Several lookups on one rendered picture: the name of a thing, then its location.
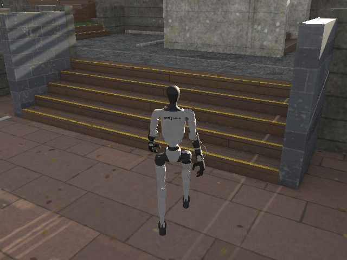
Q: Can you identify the humanoid robot torso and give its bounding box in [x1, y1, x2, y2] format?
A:
[160, 106, 186, 163]

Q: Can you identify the right robot upper arm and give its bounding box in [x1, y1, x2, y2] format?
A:
[184, 109, 197, 140]

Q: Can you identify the robot head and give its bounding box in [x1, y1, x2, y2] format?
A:
[164, 86, 182, 112]

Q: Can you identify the left robot upper arm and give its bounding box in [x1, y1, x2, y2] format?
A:
[149, 109, 162, 137]

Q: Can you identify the robot right hand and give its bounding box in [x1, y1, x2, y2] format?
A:
[192, 160, 205, 177]

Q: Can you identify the robot left forearm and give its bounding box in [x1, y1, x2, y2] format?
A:
[148, 130, 156, 146]

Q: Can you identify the robot left hand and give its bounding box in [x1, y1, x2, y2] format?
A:
[149, 144, 161, 153]

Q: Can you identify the robot right forearm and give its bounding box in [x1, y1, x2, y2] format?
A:
[192, 132, 204, 161]

